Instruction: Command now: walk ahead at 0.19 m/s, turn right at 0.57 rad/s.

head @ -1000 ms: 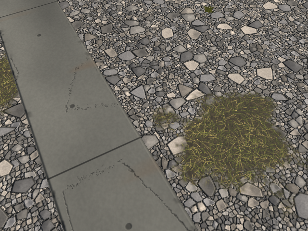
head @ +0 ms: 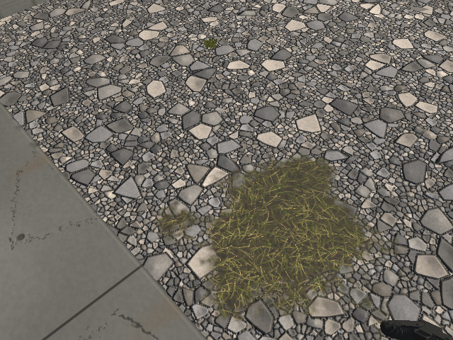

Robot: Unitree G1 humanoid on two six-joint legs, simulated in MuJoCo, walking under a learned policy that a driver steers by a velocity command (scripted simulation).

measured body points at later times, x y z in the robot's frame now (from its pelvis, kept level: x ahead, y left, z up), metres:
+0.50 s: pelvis +0.11 -0.03 -0.01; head +0.13 -0.06 +0.43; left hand +0.32 +0.17 -0.10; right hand +0.19 -0.36 -0.10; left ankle +0.15 +0.12 -0.70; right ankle +0.07 -0.09 -0.74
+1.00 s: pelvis +0.14 +0.00 +0.00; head +0.16 -0.03 +0.45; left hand +0.39 +0.15 -0.09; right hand +0.13 -0.29 -0.11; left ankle +0.19 +0.12 -0.72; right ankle +0.07 -0.09 -0.73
